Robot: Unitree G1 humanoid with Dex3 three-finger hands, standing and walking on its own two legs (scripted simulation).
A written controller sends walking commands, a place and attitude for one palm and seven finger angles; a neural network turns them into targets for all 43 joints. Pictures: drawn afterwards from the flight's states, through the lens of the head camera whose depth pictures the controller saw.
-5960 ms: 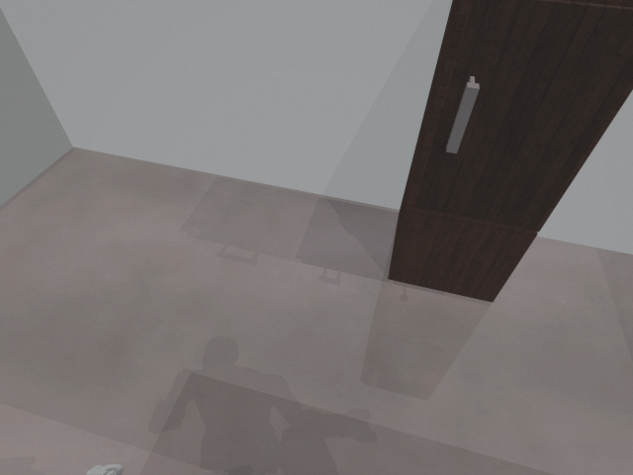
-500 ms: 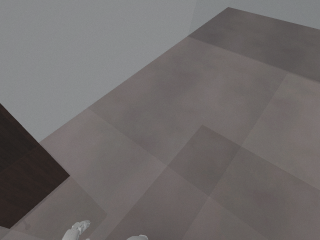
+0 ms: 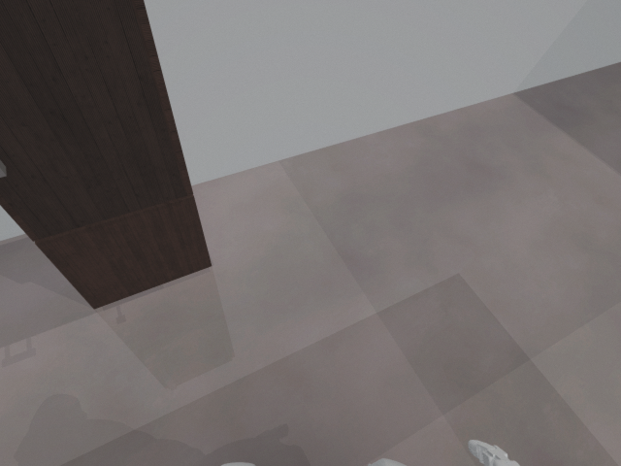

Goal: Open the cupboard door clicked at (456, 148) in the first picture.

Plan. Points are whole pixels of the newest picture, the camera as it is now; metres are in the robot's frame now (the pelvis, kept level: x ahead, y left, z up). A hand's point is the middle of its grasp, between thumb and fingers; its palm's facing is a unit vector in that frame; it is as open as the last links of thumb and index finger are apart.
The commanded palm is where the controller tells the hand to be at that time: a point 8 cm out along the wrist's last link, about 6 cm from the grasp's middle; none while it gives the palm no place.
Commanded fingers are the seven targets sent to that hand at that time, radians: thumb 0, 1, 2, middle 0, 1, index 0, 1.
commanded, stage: turn to face it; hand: left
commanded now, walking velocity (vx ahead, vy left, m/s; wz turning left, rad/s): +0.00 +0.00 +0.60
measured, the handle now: out of the picture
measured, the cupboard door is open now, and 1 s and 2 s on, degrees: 0 0 0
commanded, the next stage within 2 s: take the last steps up to it in 0.74 s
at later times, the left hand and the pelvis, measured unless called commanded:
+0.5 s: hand out of the picture +0.07 +0.19 -0.12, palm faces +0.28 -0.92 -0.29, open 7.4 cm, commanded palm none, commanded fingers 0.00 0.90 0.90 -0.20 -0.30 -0.20 -0.30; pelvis +0.00 -0.04 +0.01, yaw +17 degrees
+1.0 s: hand out of the picture -0.13 +0.19 -0.17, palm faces +0.52 -0.82 -0.22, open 7.4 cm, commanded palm none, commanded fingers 0.00 0.90 0.90 -0.20 -0.30 -0.20 -0.30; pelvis -0.03 +0.01 +0.01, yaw +28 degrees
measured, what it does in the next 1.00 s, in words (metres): steps on the spot, turning left: right foot, then left foot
